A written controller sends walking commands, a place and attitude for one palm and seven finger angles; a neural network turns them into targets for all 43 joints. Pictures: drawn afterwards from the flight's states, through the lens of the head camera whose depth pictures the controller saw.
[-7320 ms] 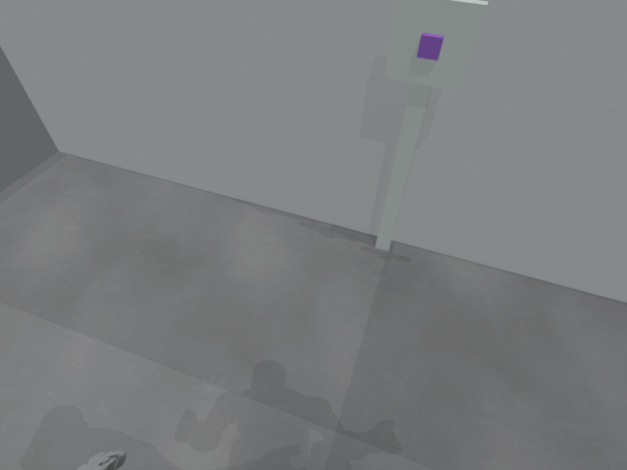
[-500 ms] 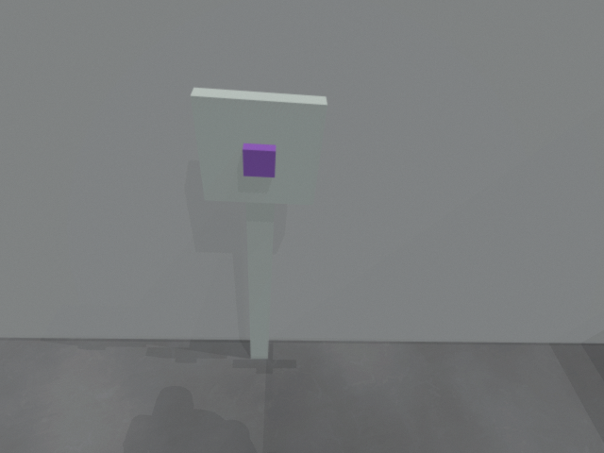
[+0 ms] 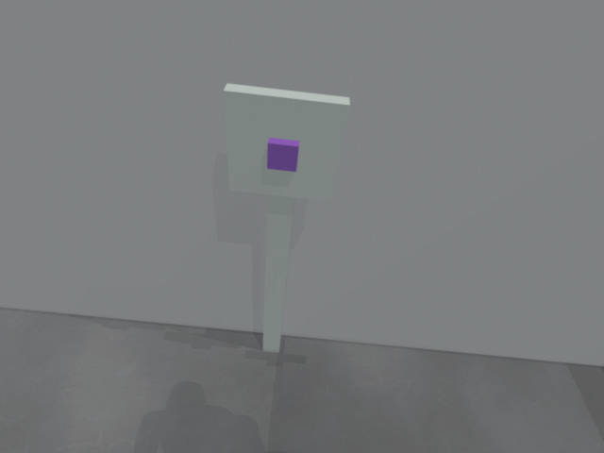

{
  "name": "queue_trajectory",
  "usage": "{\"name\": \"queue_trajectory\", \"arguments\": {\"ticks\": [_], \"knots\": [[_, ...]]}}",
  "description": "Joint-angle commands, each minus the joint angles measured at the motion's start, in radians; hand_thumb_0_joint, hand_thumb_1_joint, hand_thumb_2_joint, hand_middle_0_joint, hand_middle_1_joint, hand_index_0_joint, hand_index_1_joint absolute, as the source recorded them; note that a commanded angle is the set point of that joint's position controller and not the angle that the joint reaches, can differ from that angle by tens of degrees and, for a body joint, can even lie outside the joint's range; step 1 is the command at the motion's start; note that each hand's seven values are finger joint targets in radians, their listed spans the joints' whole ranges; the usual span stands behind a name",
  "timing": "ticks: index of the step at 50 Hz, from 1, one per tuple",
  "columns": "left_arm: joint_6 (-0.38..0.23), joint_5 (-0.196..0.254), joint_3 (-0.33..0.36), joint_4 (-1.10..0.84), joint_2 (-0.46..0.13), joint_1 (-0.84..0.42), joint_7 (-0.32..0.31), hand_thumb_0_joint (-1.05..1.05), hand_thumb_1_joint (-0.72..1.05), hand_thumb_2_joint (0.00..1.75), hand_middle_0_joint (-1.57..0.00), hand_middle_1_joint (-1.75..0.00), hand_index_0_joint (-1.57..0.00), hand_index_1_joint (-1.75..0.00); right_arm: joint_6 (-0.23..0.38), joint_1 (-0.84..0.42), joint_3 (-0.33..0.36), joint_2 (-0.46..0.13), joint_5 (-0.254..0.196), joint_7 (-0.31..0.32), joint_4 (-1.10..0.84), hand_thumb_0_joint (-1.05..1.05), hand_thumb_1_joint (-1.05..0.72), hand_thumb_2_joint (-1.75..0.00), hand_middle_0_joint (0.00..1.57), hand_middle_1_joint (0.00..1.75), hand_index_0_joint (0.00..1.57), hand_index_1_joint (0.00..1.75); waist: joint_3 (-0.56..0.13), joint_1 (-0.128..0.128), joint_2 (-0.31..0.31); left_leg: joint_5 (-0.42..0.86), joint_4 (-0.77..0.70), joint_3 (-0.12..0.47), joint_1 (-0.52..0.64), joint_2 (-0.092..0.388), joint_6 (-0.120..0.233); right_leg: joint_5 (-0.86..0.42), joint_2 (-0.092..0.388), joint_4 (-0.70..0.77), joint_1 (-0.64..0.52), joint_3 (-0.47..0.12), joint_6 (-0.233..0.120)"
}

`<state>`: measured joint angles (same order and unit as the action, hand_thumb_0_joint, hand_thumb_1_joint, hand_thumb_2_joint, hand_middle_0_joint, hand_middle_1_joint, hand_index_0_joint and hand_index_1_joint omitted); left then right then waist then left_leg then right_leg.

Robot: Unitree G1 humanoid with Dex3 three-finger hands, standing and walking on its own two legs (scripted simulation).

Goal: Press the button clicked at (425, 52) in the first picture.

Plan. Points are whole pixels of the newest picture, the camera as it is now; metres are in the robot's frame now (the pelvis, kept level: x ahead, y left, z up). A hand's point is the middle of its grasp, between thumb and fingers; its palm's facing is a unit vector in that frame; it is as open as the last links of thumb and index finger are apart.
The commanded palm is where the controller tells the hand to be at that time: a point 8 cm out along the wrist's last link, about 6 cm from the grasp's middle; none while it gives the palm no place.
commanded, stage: shuffle to correct the standing spot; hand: left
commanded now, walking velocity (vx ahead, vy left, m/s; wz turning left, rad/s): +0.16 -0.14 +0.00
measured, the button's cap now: (283, 153) +0.61 +0.10 +0.09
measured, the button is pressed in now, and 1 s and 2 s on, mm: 0 0 0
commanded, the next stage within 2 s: come to a stop and stand still in 1.04 s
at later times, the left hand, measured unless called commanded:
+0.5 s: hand out of the picture +0.04 +0.16 -0.17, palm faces -0.03 -0.99 -0.13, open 7.3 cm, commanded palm none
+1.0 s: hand out of the picture +0.01 +0.04 -0.18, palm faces +0.08 -0.99 -0.08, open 7.3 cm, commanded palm none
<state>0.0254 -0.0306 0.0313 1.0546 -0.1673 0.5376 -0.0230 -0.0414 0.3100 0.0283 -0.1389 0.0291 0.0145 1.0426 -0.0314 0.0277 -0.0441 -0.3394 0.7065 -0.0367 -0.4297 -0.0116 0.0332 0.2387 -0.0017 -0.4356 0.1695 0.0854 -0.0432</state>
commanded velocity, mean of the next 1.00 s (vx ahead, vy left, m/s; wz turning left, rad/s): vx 0.17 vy -0.10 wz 0.00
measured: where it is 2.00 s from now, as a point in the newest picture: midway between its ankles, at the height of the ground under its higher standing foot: outside the picture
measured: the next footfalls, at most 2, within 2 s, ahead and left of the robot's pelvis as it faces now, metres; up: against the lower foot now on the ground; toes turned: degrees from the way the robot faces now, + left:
left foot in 0.12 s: +0.08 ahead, +0.08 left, +0.00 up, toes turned +7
right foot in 0.66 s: +0.06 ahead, -0.18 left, +0.00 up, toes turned -8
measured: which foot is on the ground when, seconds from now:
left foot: up 0.00-0.10, down 0.12-0.66, up 0.68-1.00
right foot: down 0.00-0.14, up 0.16-0.64, down 0.66-1.00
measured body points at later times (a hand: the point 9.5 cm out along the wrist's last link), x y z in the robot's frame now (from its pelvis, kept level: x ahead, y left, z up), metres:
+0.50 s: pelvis +0.00 -0.02 +0.01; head +0.00 +0.02 +0.46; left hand +0.04 +0.21 -0.16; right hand -0.06 -0.21 -0.14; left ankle +0.04 +0.07 -0.74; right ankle +0.05 -0.20 -0.67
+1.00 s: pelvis +0.07 -0.09 +0.00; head +0.08 -0.07 +0.45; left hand +0.00 +0.09 -0.17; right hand +0.13 -0.33 -0.14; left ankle +0.13 -0.01 -0.72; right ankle +0.02 -0.17 -0.74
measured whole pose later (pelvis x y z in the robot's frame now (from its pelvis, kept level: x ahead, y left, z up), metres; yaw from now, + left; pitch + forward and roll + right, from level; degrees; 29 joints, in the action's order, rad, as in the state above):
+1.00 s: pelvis +0.07 -0.09 +0.00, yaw +0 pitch +0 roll -2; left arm -0.05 -0.03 0.01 1.11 -0.10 0.44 -0.01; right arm 0.01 0.24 0.05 -0.15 0.03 0.00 1.02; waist 0.00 0.03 -0.02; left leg -0.29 0.68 -0.12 -0.42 0.06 0.00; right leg 0.28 -0.05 -0.37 0.10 0.15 -0.06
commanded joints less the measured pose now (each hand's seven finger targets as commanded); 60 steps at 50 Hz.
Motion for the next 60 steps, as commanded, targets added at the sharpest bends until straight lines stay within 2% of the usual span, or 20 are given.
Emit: {"name": "queue_trajectory", "arguments": {"ticks": [1, 5, 7, 8, 11, 15, 26, 31, 32, 33, 34, 35, 40, 47, 50, 51, 53, 54, 57, 60], "knots": [[-0.034, -0.006, 0.016, -0.078, -0.102, -0.09, -0.013, 0.0, 0.9, 0.9, -0.2, -0.3, -0.2, -0.3, 0.038, 0.033, 0.02, -0.047, -0.013, -0.005, -0.071, 0.0, -0.9, -0.9, 0.2, 0.3, 0.2, 0.3, 0.158, -0.072, -0.07, -0.07, 0.171, -0.049, -0.002, 0.043, 0.009, 0.264, 0.234, 0.272, 0.223, -0.214, -0.149], [-0.019, -0.003, 0.0, -0.034, -0.064, -0.017, -0.007, 0.0, 0.9, 0.9, -0.2, -0.3, -0.2, -0.3, 0.066, 0.148, 0.009, -0.046, -0.01, 0.01, -0.024, 0.0, -0.9, -0.9, 0.2, 0.3, 0.2, 0.3, 0.17, -0.073, 0.061, -0.016, -0.247, -0.053, 0.276, 0.06, -0.02, 0.301, 0.119, 0.04, 0.346, -0.125, -0.082], [-0.015, -0.003, -0.008, -0.063, 0.0, 0.005, 0.014, 0.0, 0.9, 0.9, -0.2, -0.3, -0.2, -0.3, 0.069, 0.251, 0.045, -0.189, 0.002, 0.035, -0.015, 0.0, -0.9, -0.9, 0.2, 0.3, 0.2, 0.3, 0.173, -0.087, 0.366, -0.404, -0.58, 0.522, 0.291, 0.441, 0.123, 0.278, 0.003, -0.39, 0.538, -0.003, 0.002], [-0.012, -0.015, 0.005, -0.091, -0.024, -0.063, 0.024, 0.0, 0.9, 0.9, -0.2, -0.3, -0.2, -0.3, 0.064, 0.224, 0.055, -0.22, 0.004, 0.043, -0.025, 0.0, -0.9, -0.9, 0.2, 0.3, 0.2, 0.3, 0.208, -0.083, 0.244, -0.463, -0.631, 0.561, 0.199, 0.499, 0.183, 0.217, 0.057, -0.555, 0.544, -0.086, 0.001], [-0.006, -0.024, 0.018, -0.05, -0.025, -0.045, 0.027, 0.0, 0.9, 0.9, -0.2, -0.3, -0.2, -0.3, 0.083, 0.104, 0.024, -0.119, -0.003, 0.038, -0.04, 0.0, -0.9, -0.9, 0.2, 0.3, 0.2, 0.3, 0.197, -0.013, 0.137, -0.285, -0.611, 0.347, 0.031, 0.371, 0.107, 0.023, 0.069, -0.712, 0.467, -0.128, 0.016], [-0.004, -0.017, 0.019, -0.046, 0.012, -0.07, 0.037, 0.0, 0.9, 0.9, -0.2, -0.3, -0.2, -0.3, 0.109, 0.14, 0.022, -0.096, -0.009, 0.039, -0.023, 0.0, -0.9, -0.9, 0.2, 0.3, 0.2, 0.3, 0.116, -0.016, 0.105, -0.048, -0.563, 0.154, 0.123, 0.289, 0.078, -0.103, 0.068, -0.757, 0.482, -0.103, 0.046], [-0.009, 0.001, 0.023, -0.12, 0.003, -0.289, 0.046, 0.0, 0.9, 0.9, -0.2, -0.3, -0.2, -0.3, 0.082, 0.188, 0.055, -0.144, 0.013, 0.013, 0.006, 0.0, -0.9, -0.9, 0.2, 0.3, 0.2, 0.3, 0.104, -0.085, 0.206, -0.193, -0.577, 0.15, 0.12, 0.309, 0.12, 0.048, 0.077, -0.286, 0.324, 0.011, 0.053], [-0.025, 0.001, 0.033, -0.06, -0.014, -0.114, 0.034, 0.0, 0.9, 0.9, -0.2, -0.3, -0.2, -0.3, 0.057, 0.122, 0.066, -0.141, 0.013, 0.005, 0.0, 0.0, -0.9, -0.9, 0.2, 0.3, 0.2, 0.3, 0.024, -0.002, 0.094, -0.259, -0.399, 0.094, 0.005, 0.241, 0.06, 0.048, 0.002, 0.017, -0.054, 0.066, 0.039], [-0.03, 0.001, 0.037, -0.034, -0.039, -0.049, 0.025, 0.0, 0.9, 0.9, -0.2, -0.3, -0.2, -0.3, 0.056, 0.118, 0.059, -0.108, 0.008, 0.001, -0.003, 0.0, -0.9, -0.9, 0.2, 0.3, 0.2, 0.3, 0.016, 0.027, 0.001, -0.258, -0.27, 0.036, -0.095, 0.184, 0.034, 0.072, 0.053, 0.078, -0.17, 0.013, 0.021], [-0.039, -0.008, 0.046, -0.023, -0.107, 0.009, 0.009, 0.0, 0.9, 0.9, -0.2, -0.3, -0.2, -0.3, 0.056, 0.13, 0.039, -0.019, -0.007, 0.001, -0.022, 0.0, -0.9, -0.9, 0.2, 0.3, 0.2, 0.3, 0.001, 0.048, -0.245, -0.258, 0.029, -0.094, -0.287, 0.073, -0.011, 0.28, 0.276, 0.209, -0.283, -0.262, -0.039], [-0.039, 0.002, 0.047, -0.041, -0.153, -0.014, -0.003, 0.0, 0.9, 0.9, -0.2, -0.3, -0.2, -0.3, 0.048, 0.09, 0.03, -0.015, -0.003, -0.007, -0.052, 0.0, -0.9, -0.9, 0.2, 0.3, 0.2, 0.3, 0.047, 0.033, -0.294, -0.265, 0.22, -0.06, -0.335, 0.046, -0.008, 0.419, 0.397, 0.314, -0.165, -0.426, -0.091], [-0.039, 0.005, 0.045, -0.058, -0.129, -0.071, -0.005, 0.0, 0.9, 0.9, -0.2, -0.3, -0.2, -0.3, 0.046, 0.056, 0.037, -0.029, 0.003, -0.012, -0.065, 0.0, -0.9, -0.9, 0.2, 0.3, 0.2, 0.3, 0.116, 0.012, -0.153, -0.17, 0.316, -0.014, -0.326, 0.069, 0.0, 0.419, 0.387, 0.343, -0.049, -0.388, -0.118], [-0.09, 0.005, 0.01, -0.05, -0.033, -0.151, -0.01, 0.0, 0.9, 0.9, -0.2, -0.3, -0.2, -0.3, 0.038, 0.088, 0.031, -0.015, 0.004, -0.031, -0.03, 0.0, -0.9, -0.9, 0.2, 0.3, 0.2, 0.3, 0.168, -0.068, -0.06, 0.076, 0.333, -0.042, -0.199, 0.104, -0.029, 0.016, 0.231, 0.297, 0.067, -0.125, -0.097], [-0.092, 0.002, 0.008, 0.02, -0.077, -0.028, -0.003, 0.0, 0.9, 0.9, -0.2, -0.3, -0.2, -0.3, 0.069, -0.061, 0.013, -0.007, -0.007, -0.023, -0.079, 0.0, -0.9, -0.9, 0.2, 0.3, 0.2, 0.3, 0.113, -0.008, -0.041, 0.025, -0.02, -0.088, -0.045, 0.074, -0.026, -0.24, 0.262, 0.207, -0.041, -0.169, -0.159], [-0.083, 0.01, 0.005, 0.037, -0.062, -0.031, 0.004, 0.0, 0.9, 0.9, -0.2, -0.3, -0.2, -0.3, 0.086, 0.007, 0.006, -0.021, -0.007, -0.01, -0.044, 0.0, -0.9, -0.9, 0.2, 0.3, 0.2, 0.3, 0.09, -0.043, -0.02, 0.132, -0.217, -0.114, 0.185, 0.043, -0.017, -0.202, 0.194, 0.1, 0.027, -0.13, -0.111], [-0.08, 0.012, 0.001, 0.038, -0.039, -0.031, 0.007, 0.0, 0.9, 0.9, -0.2, -0.3, -0.2, -0.3, 0.093, 0.071, 0.013, -0.057, -0.007, -0.002, -0.022, 0.0, -0.9, -0.9, 0.2, 0.3, 0.2, 0.3, 0.058, -0.072, 0.036, 0.148, -0.273, -0.072, 0.318, 0.083, -0.004, -0.187, 0.156, -0.011, 0.08, -0.096, -0.081], [-0.08, 0.014, -0.011, 0.001, 0.02, -0.036, 0.017, 0.0, 0.9, 0.9, -0.2, -0.3, -0.2, -0.3, 0.091, 0.209, 0.045, -0.208, -0.004, 0.017, 0.002, 0.0, -0.9, -0.9, 0.2, 0.3, 0.2, 0.3, -0.015, -0.107, 0.35, 0.254, -0.429, 0.407, 0.552, 0.459, 0.181, 0.31, 0.014, -0.432, 0.41, 0.043, 0.009], [-0.07, 0.001, -0.003, -0.017, -0.025, -0.09, 0.019, 0.0, 0.9, 0.9, -0.2, -0.3, -0.2, -0.3, 0.079, 0.191, 0.047, -0.213, -0.01, 0.022, -0.009, 0.0, -0.9, -0.9, 0.2, 0.3, 0.2, 0.3, 0.023, -0.112, 0.256, 0.153, -0.455, 0.42, 0.473, 0.497, 0.233, 0.333, 0.045, -0.589, 0.432, -0.018, 0.002], [-0.057, -0.007, 0.008, 0.014, 0.002, -0.116, 0.029, 0.0, 0.9, 0.9, -0.2, -0.3, -0.2, -0.3, 0.095, 0.062, 0.015, -0.103, -0.009, 0.023, -0.026, 0.0, -0.9, -0.9, 0.2, 0.3, 0.2, 0.3, 0.13, -0.05, 0.139, 0.096, -0.533, 0.222, 0.218, 0.37, 0.154, 0.129, 0.1, -0.682, 0.391, -0.067, 0.026], [-0.036, -0.006, 0.002, 0.036, 0.052, -0.071, 0.02, 0.0, 0.9, 0.9, -0.2, -0.3, -0.2, -0.3, 0.106, 0.019, 0.007, -0.071, -0.01, 0.027, -0.036, 0.0, -0.9, -0.9, 0.2, 0.3, 0.2, 0.3, 0.089, -0.004, 0.096, 0.406, -0.501, 0.048, 0.169, 0.297, 0.12, 0.028, 0.105, -0.603, 0.293, -0.058, 0.06]]}}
